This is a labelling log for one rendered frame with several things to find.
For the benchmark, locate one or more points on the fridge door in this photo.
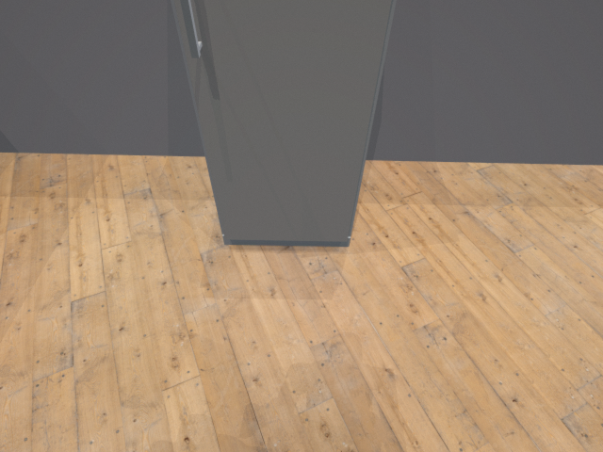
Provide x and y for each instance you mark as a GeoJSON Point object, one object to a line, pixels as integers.
{"type": "Point", "coordinates": [284, 91]}

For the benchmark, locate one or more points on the handle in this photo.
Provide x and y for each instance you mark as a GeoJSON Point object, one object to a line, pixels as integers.
{"type": "Point", "coordinates": [194, 45]}

